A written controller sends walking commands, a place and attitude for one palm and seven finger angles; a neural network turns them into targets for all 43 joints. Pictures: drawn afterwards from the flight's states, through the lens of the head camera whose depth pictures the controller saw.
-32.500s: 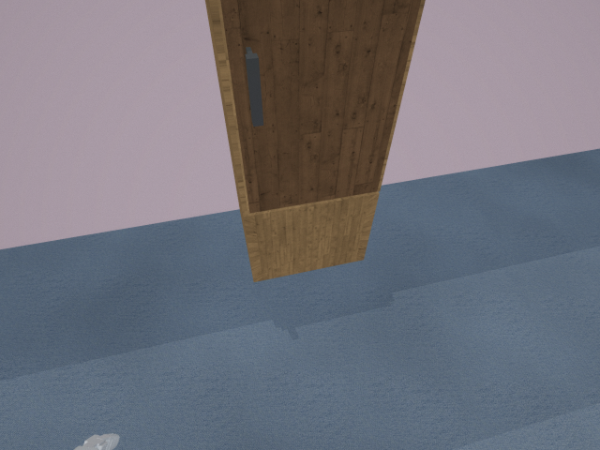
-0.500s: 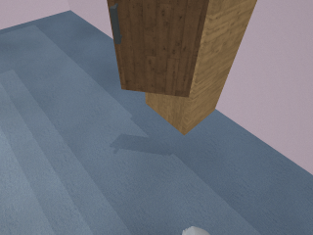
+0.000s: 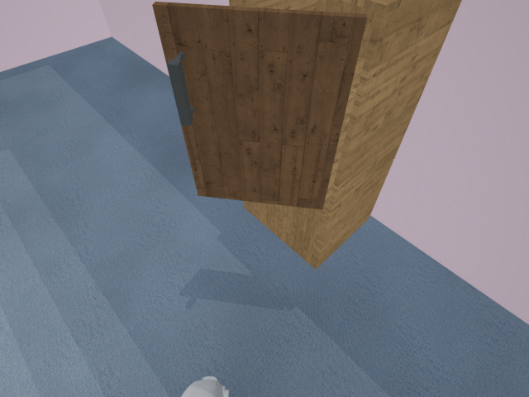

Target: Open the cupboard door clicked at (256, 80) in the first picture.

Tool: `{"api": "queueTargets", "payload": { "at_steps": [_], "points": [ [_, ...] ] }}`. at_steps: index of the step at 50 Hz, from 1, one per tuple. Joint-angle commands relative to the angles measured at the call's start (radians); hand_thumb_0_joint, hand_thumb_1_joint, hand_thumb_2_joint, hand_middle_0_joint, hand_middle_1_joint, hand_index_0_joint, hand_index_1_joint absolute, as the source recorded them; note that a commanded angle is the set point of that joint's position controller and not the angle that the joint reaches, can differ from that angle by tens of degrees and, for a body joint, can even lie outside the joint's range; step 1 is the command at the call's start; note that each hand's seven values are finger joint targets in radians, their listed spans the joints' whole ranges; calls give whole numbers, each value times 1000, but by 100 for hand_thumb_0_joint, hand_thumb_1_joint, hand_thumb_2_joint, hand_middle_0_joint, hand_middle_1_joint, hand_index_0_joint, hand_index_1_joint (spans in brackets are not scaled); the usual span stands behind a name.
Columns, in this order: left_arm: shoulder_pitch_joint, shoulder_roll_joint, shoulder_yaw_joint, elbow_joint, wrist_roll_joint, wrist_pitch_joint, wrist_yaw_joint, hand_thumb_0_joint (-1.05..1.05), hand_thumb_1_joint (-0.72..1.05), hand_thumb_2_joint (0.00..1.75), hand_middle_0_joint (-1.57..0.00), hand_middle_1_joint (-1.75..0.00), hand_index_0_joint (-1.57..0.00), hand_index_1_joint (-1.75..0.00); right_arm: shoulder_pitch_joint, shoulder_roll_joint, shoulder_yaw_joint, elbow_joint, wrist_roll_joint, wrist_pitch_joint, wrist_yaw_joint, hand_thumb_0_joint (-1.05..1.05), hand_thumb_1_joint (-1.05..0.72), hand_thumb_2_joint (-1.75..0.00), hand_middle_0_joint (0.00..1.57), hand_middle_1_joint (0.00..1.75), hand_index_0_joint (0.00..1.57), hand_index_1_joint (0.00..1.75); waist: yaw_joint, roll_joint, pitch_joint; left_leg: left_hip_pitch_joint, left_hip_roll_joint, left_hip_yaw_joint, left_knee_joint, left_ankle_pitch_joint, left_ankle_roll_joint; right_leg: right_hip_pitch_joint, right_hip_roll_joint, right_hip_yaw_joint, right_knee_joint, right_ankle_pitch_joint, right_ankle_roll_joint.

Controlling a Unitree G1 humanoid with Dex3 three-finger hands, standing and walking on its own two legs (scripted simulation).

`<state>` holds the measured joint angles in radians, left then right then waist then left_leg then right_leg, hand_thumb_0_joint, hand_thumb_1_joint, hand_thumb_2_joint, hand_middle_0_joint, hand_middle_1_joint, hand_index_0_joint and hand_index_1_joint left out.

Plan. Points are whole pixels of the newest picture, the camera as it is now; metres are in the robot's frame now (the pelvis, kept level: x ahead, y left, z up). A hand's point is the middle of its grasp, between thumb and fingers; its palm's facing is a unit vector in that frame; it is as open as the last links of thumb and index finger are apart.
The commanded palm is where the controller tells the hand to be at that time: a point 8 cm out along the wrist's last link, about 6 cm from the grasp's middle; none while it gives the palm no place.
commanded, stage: take the last steps up to it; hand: left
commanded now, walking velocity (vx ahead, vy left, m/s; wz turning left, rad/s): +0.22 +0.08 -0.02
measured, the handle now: (183, 89) +0.73 +0.25 +0.06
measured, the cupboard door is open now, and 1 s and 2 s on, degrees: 38 38 38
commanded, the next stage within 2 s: come to a stop and stand still in 0.14 s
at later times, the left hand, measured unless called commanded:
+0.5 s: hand (136, 353) +0.22 +0.26 -0.18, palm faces +0.00 -0.98 -0.18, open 7.3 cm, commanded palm none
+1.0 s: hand (145, 371) +0.19 +0.24 -0.19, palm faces +0.00 -0.98 -0.21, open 7.3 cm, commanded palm none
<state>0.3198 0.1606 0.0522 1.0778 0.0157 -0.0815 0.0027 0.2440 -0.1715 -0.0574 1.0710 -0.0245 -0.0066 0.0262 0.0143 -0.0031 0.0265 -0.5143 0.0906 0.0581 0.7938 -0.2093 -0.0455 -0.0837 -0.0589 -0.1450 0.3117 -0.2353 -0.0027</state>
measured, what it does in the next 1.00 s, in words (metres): walks ahead: left foot, then right foot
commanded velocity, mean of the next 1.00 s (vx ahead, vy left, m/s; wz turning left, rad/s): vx -0.04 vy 0.00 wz -0.01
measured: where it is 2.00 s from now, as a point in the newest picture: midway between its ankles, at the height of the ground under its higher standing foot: outside the picture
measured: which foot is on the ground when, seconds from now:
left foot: up 0.00-0.12, down 0.14-0.68, up 0.70-0.92, down 0.94-1.00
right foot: down 0.00-0.14, up 0.16-0.64, down 0.66-1.00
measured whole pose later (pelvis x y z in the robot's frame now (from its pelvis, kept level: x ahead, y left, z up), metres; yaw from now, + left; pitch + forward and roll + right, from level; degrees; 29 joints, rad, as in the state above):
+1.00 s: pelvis +0.14 +0.06 -0.02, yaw -3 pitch +0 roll +0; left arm 0.20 0.18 0.03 1.05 0.01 0.01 0.04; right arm 0.22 -0.18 -0.04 1.06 -0.01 0.02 -0.02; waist 0.01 -0.01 0.05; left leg -0.25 0.00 0.06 0.55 -0.28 0.02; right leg -0.19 -0.04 -0.05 0.53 -0.33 0.03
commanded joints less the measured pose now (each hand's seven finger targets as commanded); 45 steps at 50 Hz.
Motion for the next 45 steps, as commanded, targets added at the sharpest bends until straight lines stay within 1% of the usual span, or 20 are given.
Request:
{"api": "queueTargets", "payload": {
  "at_steps": [1, 4, 5, 7, 8, 9, 10, 12, 15, 23, 25, 29, 31, 32, 33, 34, 35, 37, 43, 45],
  "points": [
    [67, 153, 23, 1, 10, -4, 5, 0, 90, 90, -20, -30, -20, -30, -90, -23, 3, -97, 7, -25, 15, 0, -90, -90, 20, 30, 20, 30, 22, -165, 53, 24, -25, 42, -147, 0, 15, -12, -252, 129, -97, 232, -119],
    [46, 157, 28, 9, 7, 12, 7, 0, 90, 90, -20, -30, -20, -30, -12, -54, 0, -76, 4, -38, 6, 0, -90, -90, 20, 30, 20, 30, -32, -139, 44, 252, -68, 77, -297, 42, 35, -101, -216, 94, 12, 187, -80],
    [55, 140, 24, 10, 7, 18, 6, 0, 90, 90, -20, -30, -20, -30, 76, -93, -9, -47, 0, -44, -2, 0, -90, -90, 20, 30, 20, 30, -67, -32, 5, 410, -64, 67, -342, 32, 43, -171, -173, 66, 163, 183, -63],
    [102, 54, 7, -31, -3, 25, 2, 0, 90, 90, -20, -30, -20, -30, 299, -266, -43, -13, -13, -44, -35, 0, -90, -90, 20, 30, 20, 30, -124, 329, -171, 680, 293, -392, -469, 115, 200, -442, 32, -20, 697, -381, 0],
    [66, 54, 4, -53, 6, 24, 12, 0, 90, 90, -20, -30, -20, -30, 268, -261, -38, -19, -10, -35, -39, 0, -90, -90, 20, 30, 20, 30, -116, 221, -152, 569, 329, -396, -508, -20, 244, -463, 18, 62, 861, -404, -32],
    [19, 37, 1, -56, 6, 30, 12, 0, 90, 90, -20, -30, -20, -30, 190, -223, -28, -41, -8, -38, -44, 0, -90, -90, 20, 30, 20, 30, -89, 262, -111, 480, 304, -399, -541, -101, 242, -526, -17, 106, 948, -315, -33],
    [4, 57, 4, -51, 6, 33, 5, 0, 90, 90, -20, -30, -20, -30, 113, -167, -12, -64, -3, -43, -47, 0, -90, -90, 20, 30, 20, 30, -60, 212, -44, 378, 283, -341, -568, -99, 231, -531, -56, 128, 967, -225, -30],
    [14, 31, 3, -32, 12, 44, -3, 0, 90, 90, -20, -30, -20, -30, 87, -105, 9, -67, -3, -60, -54, 0, -90, -90, 20, 30, 20, 30, -29, 104, 11, 293, 231, -222, -593, 82, 199, -484, -75, 137, 898, -132, -10],
    [77, -2, -9, 1, -2, 72, 13, 0, 90, 90, -20, -30, -20, -30, 38, -73, 23, -61, -1, -67, -71, 0, -90, -90, 20, 30, 20, 30, 16, 25, -51, 269, 222, -96, -534, 529, 187, -326, -61, 158, 688, -87, 23],
    [-41, 69, 21, -85, 7, 136, 15, 0, 90, 90, -20, -30, -20, -30, 30, -150, -5, -53, -6, -1, -87, 0, -90, -90, 20, 30, 20, 30, -15, 139, -25, 286, 256, -123, -472, 510, 216, -323, 8, 131, 605, -173, 23],
    [-85, 75, 19, -109, 8, 134, 16, 0, 90, 90, -20, -30, -20, -30, 44, -152, -11, -51, -9, 4, -87, 0, -90, -90, 20, 30, 20, 30, -27, 119, -14, 311, 259, -142, -447, 560, 224, -325, 14, 124, 554, -210, 16],
    [-104, 76, 14, -134, 2, 127, 22, 0, 90, 90, -20, -30, -20, -30, 71, -175, -25, -40, -5, 10, -80, 0, -90, -90, 20, 30, 20, 30, -36, 168, -77, 369, 239, -140, -406, 604, 209, -245, 27, 97, 387, -171, 10],
    [-58, 86, 15, -127, 2, 111, 24, 0, 90, 90, -20, -30, -20, -30, 66, -166, -26, -41, 2, 13, -73, 0, -90, -90, 20, 30, 20, 30, -10, 125, -93, 345, 189, -121, -343, 538, 162, -125, 28, 89, 158, 14, 0],
    [-32, 117, 18, -122, 3, 100, 29, 0, 90, 90, -20, -30, -20, -30, 70, -149, -27, -45, 10, 13, -67, 0, -90, -90, 20, 30, 20, 30, -3, 61, -129, 311, 137, -82, -285, 401, 113, -43, -23, 144, 69, 200, -15],
    [-42, 172, 22, -120, 9, 89, 37, 0, 90, 90, -20, -30, -20, -30, 75, -98, -21, -57, 19, 16, -59, 0, -90, -90, 20, 30, 20, 30, -21, -100, -126, 202, 40, 9, -208, 136, 49, 15, -177, 286, 75, 435, -70],
    [-62, 196, 16, -117, 5, 80, 35, 0, 90, 90, -20, -30, -20, -30, 67, -59, -8, -67, 19, 25, -47, 0, -90, -90, 20, 30, 20, 30, -24, -167, -77, 151, -57, 42, -115, -223, 11, -33, -293, 315, 61, 598, -148],
    [-62, 197, 17, -113, 4, 76, 39, 0, 90, 90, -20, -30, -20, -30, 31, -44, -6, -78, 17, 42, -50, 0, -90, -90, 20, 30, 20, 30, -6, -147, -86, 142, -70, 8, -20, -341, 9, -46, -314, 332, 53, 688, -189],
    [-86, 181, 12, -98, 3, 67, 46, 0, 90, 90, -20, -30, -20, -30, 15, -56, -3, -66, 17, 49, -55, 0, -90, -90, 20, 30, 20, 30, -8, -213, -80, 78, -67, -39, 79, -353, 2, 27, -273, 307, 103, 867, -194],
    [-99, 199, 22, -80, 2, 70, 41, 0, 90, 90, -20, -30, -20, -30, 23, -58, 4, -48, 20, 42, -45, 0, -90, -90, 20, 30, 20, 30, -9, -168, -26, 182, -82, -6, -183, -196, -10, -2, -226, 266, 107, 650, -156],
    [-116, 182, 18, -75, -3, 73, 38, 0, 90, 90, -20, -30, -20, -30, 67, -51, 6, -29, 16, 29, -45, 0, -90, -90, 20, 30, 20, 30, -30, -132, -26, 336, -79, -6, -374, 5, 4, -99, -179, 241, 140, 445, -99]
  ]
}}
